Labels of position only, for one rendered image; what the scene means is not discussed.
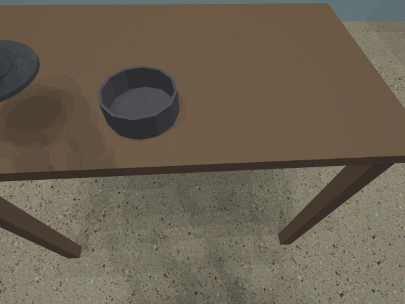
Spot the table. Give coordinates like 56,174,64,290
0,3,405,258

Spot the lid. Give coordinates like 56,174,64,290
0,40,40,102

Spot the pot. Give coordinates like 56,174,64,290
98,66,179,139

